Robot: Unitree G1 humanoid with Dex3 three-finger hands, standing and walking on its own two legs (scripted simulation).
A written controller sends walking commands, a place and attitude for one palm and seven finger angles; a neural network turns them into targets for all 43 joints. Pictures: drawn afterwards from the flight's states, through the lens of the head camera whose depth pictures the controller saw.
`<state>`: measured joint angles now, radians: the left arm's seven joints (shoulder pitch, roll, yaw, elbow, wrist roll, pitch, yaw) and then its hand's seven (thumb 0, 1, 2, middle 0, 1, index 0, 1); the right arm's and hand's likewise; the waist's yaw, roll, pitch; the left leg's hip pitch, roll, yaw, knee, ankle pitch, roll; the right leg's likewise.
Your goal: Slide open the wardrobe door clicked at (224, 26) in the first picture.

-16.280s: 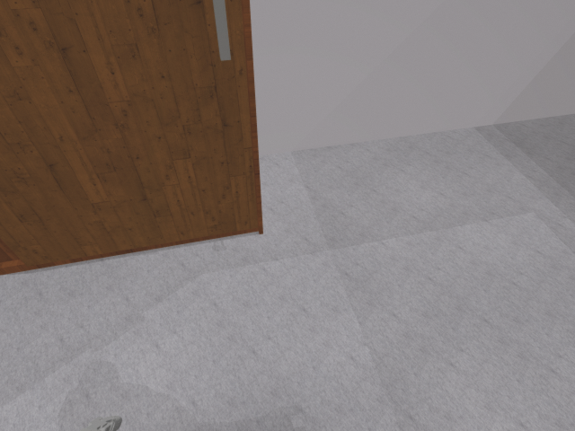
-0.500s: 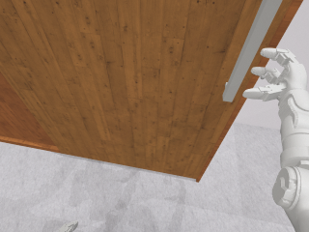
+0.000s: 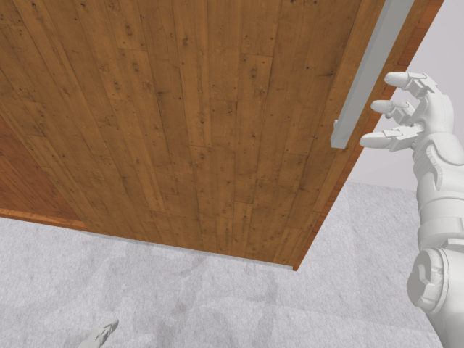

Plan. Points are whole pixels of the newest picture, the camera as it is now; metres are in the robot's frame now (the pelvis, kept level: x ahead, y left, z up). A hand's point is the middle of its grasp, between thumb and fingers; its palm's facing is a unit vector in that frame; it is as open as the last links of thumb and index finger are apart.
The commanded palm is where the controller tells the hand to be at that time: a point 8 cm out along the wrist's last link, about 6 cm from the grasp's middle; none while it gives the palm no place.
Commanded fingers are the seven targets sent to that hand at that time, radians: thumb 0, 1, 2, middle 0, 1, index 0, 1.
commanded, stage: move the hooked fingers beside the handle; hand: right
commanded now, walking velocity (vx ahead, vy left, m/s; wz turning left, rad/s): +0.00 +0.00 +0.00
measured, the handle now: (361, 75) +0.54 -0.16 +0.21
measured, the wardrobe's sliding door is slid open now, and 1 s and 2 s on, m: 0.00 0.00 0.00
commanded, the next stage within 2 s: feel for the door with the fingertips in 0.18 s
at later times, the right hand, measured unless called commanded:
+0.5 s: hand (379, 114) +0.47 -0.19 +0.19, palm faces +0.04 +1.00 +0.03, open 14.0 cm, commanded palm +0.44 -0.23 +0.18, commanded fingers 0.00 0.50 -0.30 0.30 1.20 0.30 1.20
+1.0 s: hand (370, 106) +0.49 -0.17 +0.19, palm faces +0.06 +1.00 +0.01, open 14.0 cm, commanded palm +0.46 -0.22 +0.18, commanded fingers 0.00 0.50 -0.30 0.30 1.20 0.30 1.20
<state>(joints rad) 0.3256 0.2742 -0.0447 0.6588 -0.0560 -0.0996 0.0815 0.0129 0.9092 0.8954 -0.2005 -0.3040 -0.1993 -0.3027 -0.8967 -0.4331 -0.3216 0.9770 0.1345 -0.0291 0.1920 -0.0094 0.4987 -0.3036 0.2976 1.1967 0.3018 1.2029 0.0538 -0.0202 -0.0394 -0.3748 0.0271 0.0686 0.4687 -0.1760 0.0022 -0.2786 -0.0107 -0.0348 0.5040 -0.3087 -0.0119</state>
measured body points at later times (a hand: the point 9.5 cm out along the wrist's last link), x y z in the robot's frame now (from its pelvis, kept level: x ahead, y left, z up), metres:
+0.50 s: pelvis +0.01 +0.00 +0.00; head +0.04 +0.00 +0.45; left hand +0.06 +0.26 -0.12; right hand +0.46 -0.24 +0.19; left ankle +0.04 +0.12 -0.74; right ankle -0.03 -0.11 -0.74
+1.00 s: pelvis +0.01 +0.00 +0.00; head +0.04 +0.00 +0.45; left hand +0.07 +0.26 -0.12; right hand +0.48 -0.23 +0.19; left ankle +0.04 +0.12 -0.74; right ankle -0.03 -0.11 -0.74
